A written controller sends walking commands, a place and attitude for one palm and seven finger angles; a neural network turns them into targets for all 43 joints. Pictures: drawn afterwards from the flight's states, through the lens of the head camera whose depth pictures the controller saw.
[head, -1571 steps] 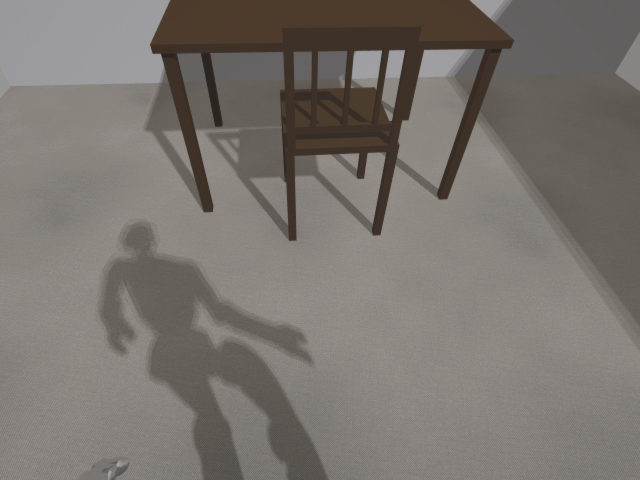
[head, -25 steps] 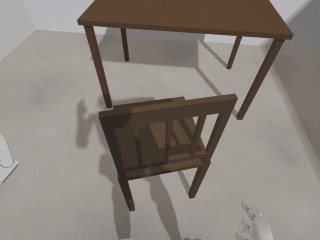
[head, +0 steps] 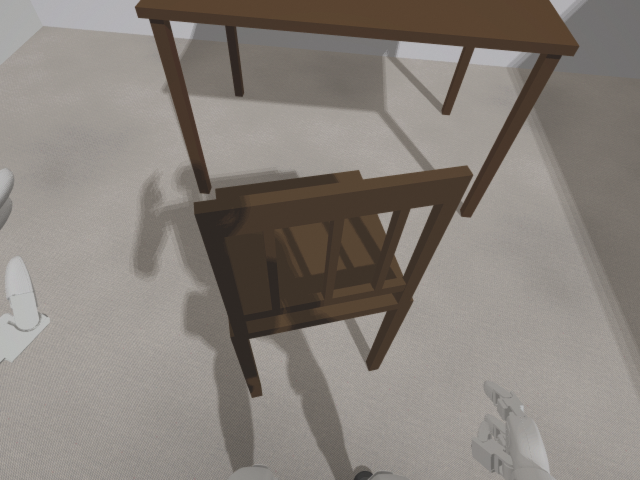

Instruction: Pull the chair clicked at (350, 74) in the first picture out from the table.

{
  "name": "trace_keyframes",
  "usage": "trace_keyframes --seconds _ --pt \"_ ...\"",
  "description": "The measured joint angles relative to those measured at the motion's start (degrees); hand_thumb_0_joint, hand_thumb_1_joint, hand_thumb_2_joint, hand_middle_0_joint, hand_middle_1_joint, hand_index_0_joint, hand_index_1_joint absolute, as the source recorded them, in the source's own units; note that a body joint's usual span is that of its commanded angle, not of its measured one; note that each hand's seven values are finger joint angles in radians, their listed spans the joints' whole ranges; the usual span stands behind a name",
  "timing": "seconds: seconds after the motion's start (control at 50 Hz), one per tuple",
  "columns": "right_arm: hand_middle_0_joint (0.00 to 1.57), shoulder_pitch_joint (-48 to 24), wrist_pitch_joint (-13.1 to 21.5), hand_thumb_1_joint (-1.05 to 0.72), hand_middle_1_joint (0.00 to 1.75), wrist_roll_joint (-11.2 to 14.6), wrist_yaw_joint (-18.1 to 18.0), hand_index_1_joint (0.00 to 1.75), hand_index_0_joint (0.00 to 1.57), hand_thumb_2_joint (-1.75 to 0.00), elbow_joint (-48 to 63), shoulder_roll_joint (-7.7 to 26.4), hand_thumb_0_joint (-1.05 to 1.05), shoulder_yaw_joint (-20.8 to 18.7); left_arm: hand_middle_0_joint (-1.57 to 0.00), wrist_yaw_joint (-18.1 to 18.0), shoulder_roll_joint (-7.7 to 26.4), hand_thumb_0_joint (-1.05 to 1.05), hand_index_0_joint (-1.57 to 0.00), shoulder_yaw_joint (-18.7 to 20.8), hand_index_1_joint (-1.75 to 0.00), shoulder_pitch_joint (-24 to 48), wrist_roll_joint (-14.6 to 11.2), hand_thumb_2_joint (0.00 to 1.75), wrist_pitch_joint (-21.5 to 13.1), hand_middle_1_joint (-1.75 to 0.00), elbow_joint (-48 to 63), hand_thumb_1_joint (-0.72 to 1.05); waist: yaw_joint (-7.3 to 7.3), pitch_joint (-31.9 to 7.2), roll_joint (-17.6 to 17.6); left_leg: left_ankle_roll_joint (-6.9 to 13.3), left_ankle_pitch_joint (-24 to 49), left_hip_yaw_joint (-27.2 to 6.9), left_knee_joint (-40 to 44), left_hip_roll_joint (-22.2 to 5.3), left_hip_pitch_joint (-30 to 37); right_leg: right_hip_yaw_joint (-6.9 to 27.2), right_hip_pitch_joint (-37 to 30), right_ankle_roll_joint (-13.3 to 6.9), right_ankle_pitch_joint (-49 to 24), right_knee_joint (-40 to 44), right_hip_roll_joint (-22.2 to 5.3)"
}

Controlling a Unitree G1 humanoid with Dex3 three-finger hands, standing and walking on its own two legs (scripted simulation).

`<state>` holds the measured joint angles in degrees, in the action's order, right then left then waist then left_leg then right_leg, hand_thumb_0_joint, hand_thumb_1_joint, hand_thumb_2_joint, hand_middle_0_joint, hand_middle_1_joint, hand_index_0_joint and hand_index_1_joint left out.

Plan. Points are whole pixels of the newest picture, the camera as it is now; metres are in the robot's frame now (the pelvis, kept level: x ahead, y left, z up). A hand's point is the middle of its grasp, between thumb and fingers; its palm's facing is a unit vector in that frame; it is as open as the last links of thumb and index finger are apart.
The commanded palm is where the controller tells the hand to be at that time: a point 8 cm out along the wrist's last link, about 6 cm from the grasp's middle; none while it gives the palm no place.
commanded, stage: step back with the hand held close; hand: left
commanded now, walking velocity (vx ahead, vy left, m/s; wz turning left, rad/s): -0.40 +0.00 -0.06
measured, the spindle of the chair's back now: (331, 260) +0.46 +0.00 -0.08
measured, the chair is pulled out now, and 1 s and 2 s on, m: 0.55 0.55 0.55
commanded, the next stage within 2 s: stop stepping back and stand still in 0.30 s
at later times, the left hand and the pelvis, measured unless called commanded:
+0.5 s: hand (33, 470) +0.12 +0.19 +0.19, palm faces +0.20 -0.78 -0.60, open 7.4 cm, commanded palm +0.05 +0.26 +0.19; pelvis -0.12 -0.03 +0.00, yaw -5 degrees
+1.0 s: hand out of the picture +0.03 +0.23 +0.19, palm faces +0.39 -0.79 -0.47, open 7.4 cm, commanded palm -0.02 +0.27 +0.19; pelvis -0.18 -0.02 +0.01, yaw -3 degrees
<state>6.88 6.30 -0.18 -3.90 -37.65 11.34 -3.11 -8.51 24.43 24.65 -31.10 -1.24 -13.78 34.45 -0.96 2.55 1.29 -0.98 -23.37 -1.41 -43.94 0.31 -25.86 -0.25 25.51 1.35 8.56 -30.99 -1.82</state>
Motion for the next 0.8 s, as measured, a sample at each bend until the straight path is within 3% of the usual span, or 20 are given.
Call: trace_keyframes --seconds 0.06,0.12,0.18,0.24,0.28,0.36,0.42,0.44,0.48,0.52,0.56,0.6,0.66,0.7,0.72,0.8 --pt "0.20 0.54 -0.80 -0.91 0.30 0.14 -0.56 0.30 0.20 -0.89 0.52 -0.06 0.01 0.26 -0.22 -0.40 2.32 0.01 -0.22 2.70 -0.30 -2.44 -0.16 0.90 -0.58 -0.30 0.02 0.89 -0.80 -0.82 1.11 1.50 6.99 0.63 8.85 -0.08 3.66 0.32 1.70 0.62 -0.06 -1.39 -0.41" --pt "0.20 0.84 0.05 -0.91 0.30 -0.28 -0.74 0.30 0.20 -0.89 -0.01 -2.08 0.01 0.32 -0.22 -0.74 2.92 0.01 -0.22 4.62 -0.30 -2.93 -0.68 0.90 -0.45 -0.30 -2.19 0.89 -0.07 -0.56 1.98 2.14 8.19 1.26 9.28 -0.99 3.51 1.81 5.61 -0.04 13.22 -19.59 1.95" --pt "0.20 2.03 2.17 -0.91 0.30 -0.54 0.13 0.30 0.20 -0.89 -0.42 -3.34 0.01 0.97 -0.21 -1.02 0.77 0.01 -0.22 3.67 -0.30 -2.01 -1.58 0.90 0.52 -0.30 -2.27 0.89 0.87 -0.73 0.83 1.84 9.82 0.98 11.84 -3.29 4.06 1.06 5.04 -0.38 17.32 -30.01 3.65" --pt "0.20 2.66 4.02 -0.91 0.30 -0.25 1.17 0.30 0.20 -0.89 -0.56 -3.82 0.01 1.84 -0.21 -0.83 -1.20 0.01 -0.21 1.46 -0.30 -0.27 -1.94 0.90 0.61 -0.30 0.42 0.89 2.30 -0.28 0.46 1.37 11.87 1.74 14.04 -4.99 4.59 -0.23 0.25 -0.98 16.70 -25.33 2.43" --pt "0.20 2.49 4.96 -0.91 0.30 -0.40 1.61 0.30 0.20 -0.89 -0.53 -4.09 0.01 2.63 -0.21 -0.43 -1.06 0.01 -0.21 0.62 -0.30 0.56 -2.15 0.90 0.25 -0.30 2.13 0.89 2.44 -0.19 0.65 1.00 13.00 2.39 14.83 -5.60 4.25 -0.35 -3.17 -1.18 16.23 -19.55 1.53" --pt "0.20 1.00 5.45 -0.90 0.30 -1.12 1.88 0.30 0.21 -0.89 -0.06 -4.55 0.01 3.82 -0.21 0.47 2.46 0.01 -0.21 2.15 -0.30 1.67 -2.58 0.90 -0.44 -0.30 2.22 0.89 1.02 -0.12 0.56 0.13 15.54 2.84 15.43 -6.31 1.82 -0.02 -8.61 -1.24 15.93 -8.49 0.93" --pt "0.20 0.02 5.05 -0.90 0.30 -0.97 2.29 0.30 0.21 -0.89 1.13 -4.19 0.01 4.08 -0.21 1.14 5.60 0.01 -0.21 4.83 -0.30 0.63 -3.33 0.90 -0.70 -0.30 0.77 0.89 0.01 0.19 -0.02 -0.95 17.10 2.97 14.28 -6.73 -1.24 -0.35 -12.49 -1.53 10.17 0.96 0.67" --pt "0.20 -0.33 4.65 -0.90 0.30 -0.61 2.51 0.30 0.21 -0.89 1.56 -3.58 0.01 3.99 -0.21 1.54 5.92 0.01 -0.21 5.27 -0.30 0.02 -3.46 0.90 -0.85 -0.30 0.19 0.89 -0.06 0.69 -1.08 -1.36 17.27 2.66 13.19 -7.41 -2.34 -0.98 -13.38 -0.16 10.47 3.39 0.98" --pt "0.20 -0.37 3.17 -0.90 0.30 0.33 2.81 0.30 0.21 -0.89 1.89 -1.57 0.01 3.18 -0.21 2.53 4.99 0.01 -0.21 4.02 -0.30 -1.67 -3.46 0.90 -0.56 -0.30 -0.68 0.89 -0.77 2.41 -5.15 -0.74 13.01 -0.01 10.30 -8.73 -3.42 -2.49 -14.46 0.56 9.36 4.78 3.32" --pt "0.20 1.74 1.36 -0.90 0.30 1.48 2.77 0.30 0.21 -0.89 1.66 -0.39 0.01 2.16 -0.21 2.95 4.90 0.01 -0.22 2.49 -0.30 -5.11 -3.15 0.90 0.12 -0.30 -0.17 0.89 -0.60 1.80 -4.89 -0.55 4.93 -1.17 1.27 -5.78 -4.75 -2.27 -14.54 0.03 8.60 4.39 2.41" --pt "0.20 4.30 -0.36 -0.91 0.30 2.45 2.28 0.30 0.21 -0.89 0.82 0.38 0.01 1.40 -0.21 2.65 3.96 0.01 -0.22 1.78 -0.30 -8.98 -2.78 0.90 0.43 -0.30 -0.13 0.89 -0.03 -0.39 -2.68 -0.37 1.78 -0.03 -8.99 -2.12 -4.77 -0.77 -14.31 -0.26 8.44 4.04 0.35" --pt "0.20 6.62 -1.72 -0.91 0.30 2.71 1.42 0.30 0.20 -0.89 0.31 1.15 0.01 0.87 -0.22 1.83 2.64 0.01 -0.22 1.66 -0.30 -10.96 -2.31 0.90 0.81 -0.30 -2.00 0.89 -0.23 -2.95 -1.20 0.05 0.56 1.75 -11.59 -0.45 -2.36 0.03 -14.28 -0.16 8.20 4.36 -1.15" --pt "0.20 9.32 -1.62 -0.91 0.30 2.59 0.08 0.30 0.20 -0.89 0.04 2.90 0.01 0.26 -0.22 0.53 1.01 0.00 -0.22 1.37 -0.30 -8.25 -1.47 0.90 1.31 -0.30 -7.16 0.88 -0.90 -5.33 -1.18 1.47 1.55 2.92 0.31 -0.73 5.46 -0.80 -13.75 0.26 8.58 3.25 -2.01" --pt "0.20 10.40 -0.45 -0.91 0.30 2.40 -0.50 0.30 0.20 -0.89 -0.14 4.56 0.01 -0.43 -0.22 -0.16 -0.37 0.01 -0.22 0.52 -0.30 -4.54 -1.28 0.90 1.49 -0.30 -9.81 0.89 -1.52 -5.50 -3.02 2.35 4.17 2.22 11.20 -1.95 11.19 -2.90 -13.24 0.55 9.57 1.26 -1.43" --pt "0.19 10.24 0.08 -0.91 0.30 2.30 -0.75 0.30 0.20 -0.89 -0.87 4.83 0.01 -0.90 -0.22 -0.40 -1.06 0.01 -0.22 -0.02 -0.30 -2.60 -1.34 0.90 1.58 -0.30 -10.69 0.89 -1.69 -5.00 -3.16 2.33 5.86 1.87 13.84 -1.99 12.54 -3.67 -13.07 0.73 10.05 0.16 -1.62" --pt "0.19 8.57 0.86 -0.91 0.30 2.34 -0.29 0.29 0.20 -0.89 -1.27 3.23 0.01 -0.45 -0.21 -0.56 -3.23 0.01 -0.22 -1.27 -0.30 -0.85 -1.27 0.90 2.47 -0.30 -9.51 0.89 -0.18 -2.71 -0.21 0.82 8.04 3.46 15.76 -0.90 14.79 -2.07 -14.35 1.26 8.24 1.11 -2.76"
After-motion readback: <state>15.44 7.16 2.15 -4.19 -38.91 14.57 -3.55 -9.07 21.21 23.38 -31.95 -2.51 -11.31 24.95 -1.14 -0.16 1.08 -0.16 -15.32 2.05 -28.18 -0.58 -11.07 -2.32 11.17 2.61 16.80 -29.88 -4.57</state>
